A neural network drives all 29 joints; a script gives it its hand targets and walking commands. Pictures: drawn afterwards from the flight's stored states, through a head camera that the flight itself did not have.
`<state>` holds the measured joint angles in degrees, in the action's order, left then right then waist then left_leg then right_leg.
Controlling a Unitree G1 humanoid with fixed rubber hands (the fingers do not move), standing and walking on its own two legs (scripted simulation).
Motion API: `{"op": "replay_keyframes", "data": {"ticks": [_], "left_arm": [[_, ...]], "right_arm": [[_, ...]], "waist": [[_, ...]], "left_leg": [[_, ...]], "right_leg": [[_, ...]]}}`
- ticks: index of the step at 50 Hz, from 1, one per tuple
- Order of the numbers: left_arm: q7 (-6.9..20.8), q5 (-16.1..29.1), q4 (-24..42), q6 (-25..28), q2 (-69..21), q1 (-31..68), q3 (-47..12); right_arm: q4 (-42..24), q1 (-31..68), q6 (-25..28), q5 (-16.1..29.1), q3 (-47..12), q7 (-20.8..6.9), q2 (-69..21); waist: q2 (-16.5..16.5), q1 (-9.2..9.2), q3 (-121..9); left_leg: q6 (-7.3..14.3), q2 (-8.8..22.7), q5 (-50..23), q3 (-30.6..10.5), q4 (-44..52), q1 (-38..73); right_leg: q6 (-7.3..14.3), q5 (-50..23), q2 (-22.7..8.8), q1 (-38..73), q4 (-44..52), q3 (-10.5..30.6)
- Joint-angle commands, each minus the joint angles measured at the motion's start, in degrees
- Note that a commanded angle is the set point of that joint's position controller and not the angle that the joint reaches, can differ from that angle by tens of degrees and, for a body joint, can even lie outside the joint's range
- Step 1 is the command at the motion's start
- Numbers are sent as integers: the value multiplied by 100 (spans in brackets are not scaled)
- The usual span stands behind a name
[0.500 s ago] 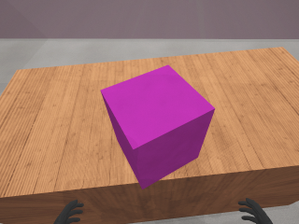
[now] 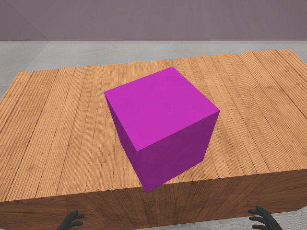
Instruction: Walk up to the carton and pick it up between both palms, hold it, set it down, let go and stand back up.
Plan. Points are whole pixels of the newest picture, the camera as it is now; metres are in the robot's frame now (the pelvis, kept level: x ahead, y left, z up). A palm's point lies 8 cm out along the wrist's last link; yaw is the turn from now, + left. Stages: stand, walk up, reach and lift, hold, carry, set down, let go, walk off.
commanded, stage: stand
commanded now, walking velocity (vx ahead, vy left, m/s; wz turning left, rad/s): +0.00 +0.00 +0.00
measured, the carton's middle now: (159, 130) +0.39 +0.02 +0.03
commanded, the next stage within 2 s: walk up in 0.70 s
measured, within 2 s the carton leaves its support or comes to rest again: neither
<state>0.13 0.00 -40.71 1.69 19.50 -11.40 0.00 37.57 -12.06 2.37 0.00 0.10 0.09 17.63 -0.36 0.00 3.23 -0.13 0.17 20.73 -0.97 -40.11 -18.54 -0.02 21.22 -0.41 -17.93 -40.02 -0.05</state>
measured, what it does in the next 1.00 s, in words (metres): stands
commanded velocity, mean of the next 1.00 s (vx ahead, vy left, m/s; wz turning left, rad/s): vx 0.00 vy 0.00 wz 0.00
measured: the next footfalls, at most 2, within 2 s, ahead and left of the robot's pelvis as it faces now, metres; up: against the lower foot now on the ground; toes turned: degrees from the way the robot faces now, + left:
right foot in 1.26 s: +0.07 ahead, -0.19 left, +0.00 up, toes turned +6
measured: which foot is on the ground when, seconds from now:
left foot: down 0.00-1.00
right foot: down 0.00-0.96, up 0.98-1.00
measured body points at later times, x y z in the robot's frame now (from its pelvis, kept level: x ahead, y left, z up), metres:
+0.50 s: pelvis -0.01 +0.00 +0.00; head +0.00 +0.00 +0.45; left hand +0.12 +0.29 -0.10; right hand +0.12 -0.27 -0.10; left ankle +0.01 +0.12 -0.72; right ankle +0.00 -0.12 -0.72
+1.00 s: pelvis -0.01 +0.00 +0.00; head +0.00 +0.00 +0.45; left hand +0.10 +0.29 -0.11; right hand +0.10 -0.28 -0.11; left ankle +0.01 +0.12 -0.72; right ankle +0.00 -0.12 -0.71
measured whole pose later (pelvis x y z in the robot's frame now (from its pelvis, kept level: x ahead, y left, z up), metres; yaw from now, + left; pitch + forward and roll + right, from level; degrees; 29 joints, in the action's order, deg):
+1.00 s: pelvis -0.01 +0.00 +0.00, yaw +1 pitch -2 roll +0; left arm 1.0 0.0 -45.6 0.2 21.2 -11.3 0.0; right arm 44.1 -13.1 3.0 0.0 0.1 0.5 18.5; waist 0.0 0.0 3.3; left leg 0.4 0.2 19.6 -1.6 -40.0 -18.5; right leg 0.0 24.8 -0.2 -18.7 -42.9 -0.2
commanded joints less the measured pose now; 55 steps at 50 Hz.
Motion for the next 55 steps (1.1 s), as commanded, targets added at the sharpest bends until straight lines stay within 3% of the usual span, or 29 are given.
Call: {"op": "replay_keyframes", "data": {"ticks": [1, 3, 4, 8, 9, 12, 13, 16, 18, 21, 23, 25, 28, 30, 32, 33, 34, 36, 37, 43, 44, 45, 46, 48, 50, 51, 52, 54, 55], "left_arm": [[-32, -96, 265, 157, 1159, 406, 413], [-78, -103, 227, 153, 1398, 339, 538], [-43, -131, 233, 180, 1186, 383, 434], [-94, -139, 228, 198, 1247, 403, 439], [-110, -91, 121, 172, 1307, 269, 491], [-117, -130, 152, 169, 1289, 260, 427], [-86, -90, 150, 121, 1338, 455, 452], [-62, -11, 41, 143, 1200, 48, 416], [-67, -75, 70, 159, 1120, 354, 397], [-61, -87, 31, 172, 1329, 364, 485], [-42, -82, -40, 161, 1255, 410, 335], [-58, -111, -46, 161, 1258, 303, 437], [-49, -132, -63, 174, 1174, 480, 394], [-18, -57, -100, 166, 1092, 573, 332], [20, -42, -163, 146, 1163, 369, 392], [7, -100, -136, 183, 1138, 471, 356], [-28, -127, -233, 185, 1164, 463, 354], [-55, -121, -255, 195, 1167, 432, 385], [-49, -124, -250, 141, 1308, 522, 339], [-67, -61, -410, 155, 1371, 259, 405], [-71, -57, -325, 154, 1139, 540, 375], [75, -406, 109, -61, 1506, 711, 646], [104, -436, 218, -179, 1385, 764, 626], [123, -438, 378, -258, 1503, 703, 661], [171, -409, 209, -311, 1564, 223, 685], [232, -448, 231, -335, 1483, 91, 703], [254, -369, 323, -323, 1477, 164, 675], [207, -312, 329, -311, 1508, -224, 651], [192, -236, 331, -288, 1463, -110, 647]], "right_arm": [[-63, 297, 151, -187, 433, 48, 1278], [-158, 498, 70, -191, 461, 36, 1238], [-5, 300, 72, -180, 470, 39, 1262], [-19, 524, 81, -137, 446, 47, 1216], [38, 249, 95, -228, 472, 2, 1272], [49, 501, 79, -206, 464, 8, 1322], [25, 423, 115, -190, 433, -11, 1221], [163, 408, 107, -234, 479, 13, 1401], [228, 370, 118, -172, 466, 3, 1438], [251, 432, 83, -284, 484, 17, 1452], [215, 603, 55, -115, 381, -19, 1253], [245, 524, 91, -168, 355, -21, 1201], [263, 632, 71, -164, 482, 18, 1491], [356, 700, 79, -136, 391, 0, 1288], [448, 470, 92, -191, 487, -1, 1484], [327, 690, 82, -194, 448, -10, 1371], [341, 443, 97, -200, 490, -53, 1314], [435, 582, 82, -215, 438, -57, 1367], [427, 379, 102, -210, 462, -17, 1490], [545, 350, 100, -196, 456, -32, 1446], [616, 489, 93, -182, 458, 12, 1464], [719, -582, 181, -195, 602, 176, 2010], [842, -1071, 226, -228, 702, 250, 2457], [691, -1080, 256, -275, 809, 348, 2498], [590, -759, 306, -233, 772, 372, 2295], [516, -694, 294, -235, 800, 382, 2505], [507, -582, 331, -186, 711, 396, 2340], [465, -458, 319, -165, 714, 342, 2245], [443, -481, 302, -169, 688, 333, 2209]], "waist": [[96, 65, -737], [180, 128, -614], [-106, 29, -594], [381, 67, -666], [-157, 51, -494], [-119, 97, -462], [279, -36, -587], [-317, 56, -495], [194, 30, -620], [-201, 87, -210], [239, 18, -608], [-123, 97, -581], [-2, 66, -483], [436, 189, -205], [-21, 72, -190], [-35, 159, -183], [142, -66, -333], [10, 74, -458], [31, -93, -360], [7, 52, -412], [-53, 53, -282], [123, -192, -92], [-486, -324, -11], [-137, -282, 396], [-72, -90, 305], [-404, -10, 341], [-197, 25, 594], [-764, 34, 176], [-577, -8, 80]], "left_leg": [[477, 695, -1616, -706, 787, 505], [467, 546, -1436, -491, 849, 259], [452, 484, -1180, -461, 728, 384], [478, 461, -1182, -570, 831, 235], [411, 377, -1062, -476, 833, 232], [473, 496, -799, -594, 893, 205], [434, 546, -889, -535, 946, 356], [472, 605, -797, -676, 938, 307], [415, 542, -765, -623, 944, 159], [423, 536, -689, -602, 1118, 218], [478, 630, -1063, -657, 846, 248], [415, 546, -789, -616, 1054, 186], [448, 522, -904, -628, 1054, 318], [501, 572, -700, -787, 1125, 54], [477, 502, -225, -778, 1125, 100], [434, 497, -261, -732, 1154, -26], [438, 540, -323, -764, 1126, 42], [453, 425, -354, -603, 1003, 284], [427, 469, -740, -700, 1033, 315], [392, 453, -973, -540, 1024, 185], [430, 500, -1044, -700, 1135, 201], [885, 853, -185, -1779, 1493, 114], [1391, 1581, 418, -3078, 1905, 643], [1794, 2033, 641, -3767, 2233, 652], [1529, 1783, 924, -3278, 2064, 500], [1546, 1783, 1517, -3241, 2293, 154], [1416, 1538, 763, -2947, 2084, 196], [1272, 1358, 450, -2444, 1861, 361], [1243, 1311, 83, -2242, 1692, 478]], "right_leg": [[463, -1645, -439, 177, 451, 560], [467, -1288, -457, 196, 548, 444], [469, -1236, -418, 78, 689, 682], [495, -1382, -473, 254, 680, 617], [476, -1122, -503, 173, 719, 559], [506, -1005, -386, 80, 717, 568], [497, -959, -439, 45, 670, 531], [442, -850, -459, 142, 821, 540], [522, -1042, -455, 261, 770, 546], [470, -719, -426, -54, 838, 607], [494, -1146, -483, 110, 811, 608], [464, -934, -397, 243, 736, 602], [474, -1183, -461, 62, 891, 578], [510, -892, -430, 95, 917, 564], [484, -530, -409, -88, 1025, 642], [444, -637, -410, 8, 915, 583], [501, -602, -441, 54, 964, 636], [487, -509, -462, 115, 1145, 689], [511, -799, -491, 82, 1093, 667], [464, -1227, -494, 288, 875, 614], [451, -1157, -475, 31, 879, 589], [381, 74, -139, -527, -271, 38], [305, 969, 32, -1541, -972, 70], [267, 1183, -181, -2272, -1849, 478], [315, 739, -383, -2187, -1783, 641], [342, 619, -332, -1816, -1974, 564], [354, 453, -339, -2019, -1689, 506], [267, 381, -382, -1649, -1491, 279], [277, 421, -352, -1544, -1262, 242]]}}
